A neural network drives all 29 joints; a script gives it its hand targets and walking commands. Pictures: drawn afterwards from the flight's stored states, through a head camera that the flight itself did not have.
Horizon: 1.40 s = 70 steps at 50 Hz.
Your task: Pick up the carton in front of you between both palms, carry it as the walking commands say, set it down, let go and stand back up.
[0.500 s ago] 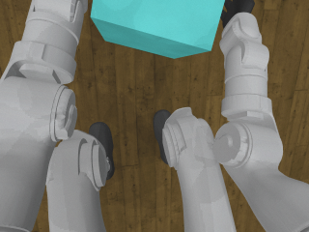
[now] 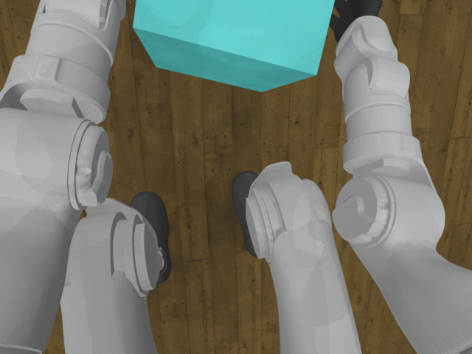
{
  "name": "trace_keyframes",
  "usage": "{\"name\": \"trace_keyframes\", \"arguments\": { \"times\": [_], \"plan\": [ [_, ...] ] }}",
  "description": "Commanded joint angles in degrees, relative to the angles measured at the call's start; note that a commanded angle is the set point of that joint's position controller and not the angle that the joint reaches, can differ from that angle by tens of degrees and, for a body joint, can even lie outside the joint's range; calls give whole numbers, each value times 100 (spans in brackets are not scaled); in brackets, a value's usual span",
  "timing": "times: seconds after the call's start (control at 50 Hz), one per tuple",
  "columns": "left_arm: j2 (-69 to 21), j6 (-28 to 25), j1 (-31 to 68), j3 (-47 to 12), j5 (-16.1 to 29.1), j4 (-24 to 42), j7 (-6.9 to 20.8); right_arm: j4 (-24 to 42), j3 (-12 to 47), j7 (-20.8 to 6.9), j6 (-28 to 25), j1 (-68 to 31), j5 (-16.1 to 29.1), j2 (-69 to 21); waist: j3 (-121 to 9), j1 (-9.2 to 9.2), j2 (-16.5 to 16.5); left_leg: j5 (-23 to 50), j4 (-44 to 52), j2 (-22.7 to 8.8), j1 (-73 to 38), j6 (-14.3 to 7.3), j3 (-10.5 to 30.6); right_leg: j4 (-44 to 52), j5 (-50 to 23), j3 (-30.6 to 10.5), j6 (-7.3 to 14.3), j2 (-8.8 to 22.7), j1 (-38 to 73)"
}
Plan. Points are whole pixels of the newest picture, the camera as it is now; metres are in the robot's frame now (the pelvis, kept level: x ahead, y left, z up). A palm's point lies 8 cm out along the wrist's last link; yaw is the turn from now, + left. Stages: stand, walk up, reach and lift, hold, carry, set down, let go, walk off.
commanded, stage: set down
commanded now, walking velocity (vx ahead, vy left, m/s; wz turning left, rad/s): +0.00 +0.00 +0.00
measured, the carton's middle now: (231, 0) +0.56 -0.08 -0.24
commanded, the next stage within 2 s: let go in 1.90 s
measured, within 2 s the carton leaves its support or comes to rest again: rests again in 0.02 s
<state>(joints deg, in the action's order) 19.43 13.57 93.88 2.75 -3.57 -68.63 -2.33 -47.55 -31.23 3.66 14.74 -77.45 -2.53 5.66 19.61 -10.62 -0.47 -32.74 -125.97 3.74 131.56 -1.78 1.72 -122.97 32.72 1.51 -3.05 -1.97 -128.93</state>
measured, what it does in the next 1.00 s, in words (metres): stands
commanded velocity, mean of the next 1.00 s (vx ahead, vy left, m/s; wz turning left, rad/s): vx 0.00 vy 0.00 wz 0.00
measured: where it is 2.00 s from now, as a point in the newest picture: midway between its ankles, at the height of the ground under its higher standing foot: (205, 240)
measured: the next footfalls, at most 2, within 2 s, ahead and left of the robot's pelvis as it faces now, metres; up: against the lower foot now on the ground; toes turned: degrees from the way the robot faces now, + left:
none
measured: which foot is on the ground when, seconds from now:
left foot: down 0.00-1.00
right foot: down 0.00-1.00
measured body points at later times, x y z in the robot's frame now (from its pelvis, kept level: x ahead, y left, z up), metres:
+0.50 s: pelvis +0.00 +0.01 -0.01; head +0.37 +0.03 +0.23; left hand +0.60 +0.06 -0.18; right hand +0.51 -0.24 -0.17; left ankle +0.10 +0.10 -0.34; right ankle +0.12 -0.13 -0.34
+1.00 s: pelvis +0.00 -0.01 +0.00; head +0.37 -0.01 +0.24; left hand +0.63 +0.09 -0.15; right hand +0.51 -0.27 -0.15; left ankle +0.10 +0.10 -0.34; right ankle +0.12 -0.12 -0.34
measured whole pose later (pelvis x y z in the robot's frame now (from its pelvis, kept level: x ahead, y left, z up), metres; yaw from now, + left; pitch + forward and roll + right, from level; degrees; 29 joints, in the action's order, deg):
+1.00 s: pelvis +0.00 -0.01 +0.00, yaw -1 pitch +36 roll -4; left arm 31.5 9.0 97.4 -11.1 11.2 -69.7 -0.3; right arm -53.1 -20.3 8.5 6.0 -77.8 10.3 11.4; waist 23.2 -11.4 0.8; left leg -34.5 -126.9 2.2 128.2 -0.8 2.1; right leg -123.8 32.8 2.5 -1.4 -2.2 -127.0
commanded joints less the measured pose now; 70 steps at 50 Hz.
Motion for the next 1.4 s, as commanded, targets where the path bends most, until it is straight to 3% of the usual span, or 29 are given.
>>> {"name": "trace_keyframes", "arguments": {
  "times": [0.0,0.22,0.38,0.48,0.52,0.56,0.62,0.64,0.68,0.76,0.82,0.88,1.0,1.08,1.2,1.38],
  "plan": [
    [-4456,-187,1959,-651,300,513,1169,342,1708,-1329,-71,-3325,391,-4118,-5499,-127,-1030,1144,932,305,-3173,-112,-23,858,-1595,286,37,-340,2261],
    [-4030,-75,1501,-362,-75,196,1172,-15,1310,-1462,-80,-3058,156,-3612,-4558,99,-844,1158,940,222,-3195,-171,160,693,-1273,266,69,-304,1614],
    [-3559,-13,1287,-194,-319,27,1176,-298,900,-1449,-29,-2656,-94,-3195,-3975,150,-904,892,990,136,-3198,-180,246,648,-906,243,105,-307,1280],
    [-3169,-36,1400,-195,-393,112,1130,-410,613,-1353,-58,-2414,-206,-2921,-3925,91,-925,853,1002,84,-3313,-122,267,621,-902,260,62,-273,1367],
    [-2647,-79,1421,-122,-400,200,1037,-473,389,-1227,-118,-2171,-255,-2484,-4010,31,-923,869,1008,41,-3411,-65,276,608,-967,288,1,-223,1496],
    [-1465,-188,1481,2,-388,328,778,-580,43,-930,-285,-1635,-311,-1512,-4222,-27,-884,935,1022,-37,-3555,24,285,615,-1111,326,-91,-151,1714],
    [771,-430,1539,-61,-108,498,183,-532,-344,-251,-735,-965,-156,714,-4683,-257,-919,1197,1015,-153,-3905,161,335,656,-1462,403,-177,-54,1949],
    [1058,-496,1848,-309,75,536,40,-553,-245,-60,-872,-1118,12,1074,-5004,-342,-965,1435,938,-177,-4089,175,381,644,-1671,407,-180,-30,1981],
    [1224,-584,2306,-677,566,550,-56,-664,0,150,-1048,-1355,359,1420,-5445,-548,-1135,1792,768,-199,-4399,189,470,623,-1952,407,-163,22,1990],
    [1168,-680,2757,-1407,1421,713,30,-611,498,285,-1233,-1587,871,1701,-6257,-933,-1389,2132,536,-278,-4689,188,476,631,-2504,344,-44,136,2341],
    [1192,-646,2653,-1686,1761,545,142,-506,787,340,-1202,-1523,1103,1701,-6649,-1073,-1381,2000,489,-291,-4622,168,369,723,-2682,272,15,166,2821],
    [1314,-589,2380,-1649,1738,357,223,-314,955,405,-1090,-1311,1238,1551,-6933,-992,-1312,1766,545,-274,-4430,131,214,873,-2719,209,30,138,3258],
    [1733,-484,1970,-891,1176,757,159,656,1215,638,-829,-909,1377,1271,-8121,-478,-960,1498,966,-131,-4197,-56,-148,1289,-3044,197,-27,-71,4609],
    [1855,-285,1793,-420,885,848,150,975,1320,767,-529,-788,1416,1077,-7881,-281,-800,1118,1414,-62,-3997,-138,-228,1743,-2679,216,-78,-168,4550],
    [1613,-213,1546,-265,723,547,375,923,1123,728,-358,-548,1124,838,-7249,-397,-791,958,2073,-51,-3889,-112,-139,2328,-2334,220,-108,-169,4050],
    [1359,-28,1391,-182,408,855,516,1194,759,573,-235,-189,865,885,-7874,-593,-1277,1535,2936,27,-5135,39,-89,3126,-2475,425,-115,-174,3874]
  ]
}}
